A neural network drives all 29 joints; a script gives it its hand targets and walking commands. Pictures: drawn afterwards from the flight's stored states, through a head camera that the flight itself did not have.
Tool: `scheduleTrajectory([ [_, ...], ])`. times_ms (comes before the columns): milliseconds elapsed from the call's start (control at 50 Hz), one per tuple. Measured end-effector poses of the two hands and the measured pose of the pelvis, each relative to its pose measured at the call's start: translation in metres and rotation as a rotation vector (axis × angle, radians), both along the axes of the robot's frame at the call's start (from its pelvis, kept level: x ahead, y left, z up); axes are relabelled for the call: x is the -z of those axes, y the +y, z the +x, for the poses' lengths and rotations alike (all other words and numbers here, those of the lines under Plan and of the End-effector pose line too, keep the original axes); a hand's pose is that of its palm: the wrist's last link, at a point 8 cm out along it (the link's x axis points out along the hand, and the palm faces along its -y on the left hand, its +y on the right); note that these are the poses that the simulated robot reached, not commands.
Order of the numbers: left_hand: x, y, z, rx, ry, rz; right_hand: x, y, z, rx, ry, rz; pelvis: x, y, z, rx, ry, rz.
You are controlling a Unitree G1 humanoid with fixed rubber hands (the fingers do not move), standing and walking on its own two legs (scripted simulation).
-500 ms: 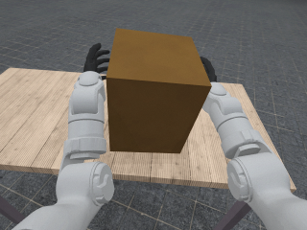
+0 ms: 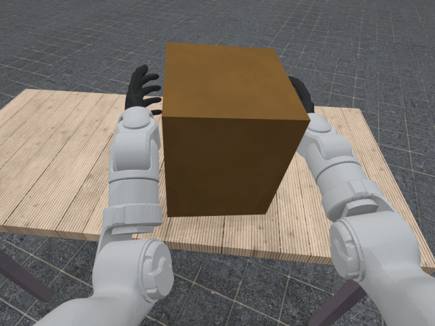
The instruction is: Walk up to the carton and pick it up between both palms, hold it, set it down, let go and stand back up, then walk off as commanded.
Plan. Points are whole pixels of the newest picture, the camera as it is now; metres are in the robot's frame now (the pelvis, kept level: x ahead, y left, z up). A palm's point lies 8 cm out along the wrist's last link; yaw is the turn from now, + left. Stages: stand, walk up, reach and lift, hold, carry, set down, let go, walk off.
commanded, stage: set down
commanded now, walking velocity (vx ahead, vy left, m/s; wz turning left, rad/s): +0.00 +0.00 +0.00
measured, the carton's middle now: (219, 134) +0.42 +0.04 +0.15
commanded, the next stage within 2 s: none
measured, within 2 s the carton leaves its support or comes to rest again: neither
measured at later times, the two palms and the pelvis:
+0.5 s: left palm (154, 126) +0.39 +0.15 +0.19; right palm (304, 134) +0.44 -0.13 +0.15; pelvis +0.00 -0.01 +0.00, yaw +0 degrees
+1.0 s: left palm (149, 138) +0.39 +0.17 +0.16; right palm (295, 136) +0.45 -0.11 +0.13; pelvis +0.01 -0.01 +0.00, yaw +1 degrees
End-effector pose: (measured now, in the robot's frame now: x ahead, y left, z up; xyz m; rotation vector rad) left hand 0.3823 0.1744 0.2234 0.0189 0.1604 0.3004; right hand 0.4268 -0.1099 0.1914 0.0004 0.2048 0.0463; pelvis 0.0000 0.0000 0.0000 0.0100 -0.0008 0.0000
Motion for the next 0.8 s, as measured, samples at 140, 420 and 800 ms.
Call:
scheduleTrajectory([
  [140, 0.017, 0.002, -0.002, -0.028, 0.021, -0.006, 0.007, 0.002, 0.006, -0.027, 0.016, -0.001, 0.001, -0.006, 0.001, -0.017, 0.014, -0.001],
  [420, 0.030, -0.018, 0.004, -0.030, 0.040, 0.003, 0.038, -0.017, 0.009, -0.037, 0.027, -0.002, 0.000, -0.010, 0.002, -0.009, 0.031, 0.007],
  [800, 0.050, -0.008, 0.006, -0.075, 0.045, -0.029, 0.051, -0.006, 0.023, -0.085, 0.022, -0.043, 0.000, -0.012, 0.010, -0.010, 0.095, 0.006],
])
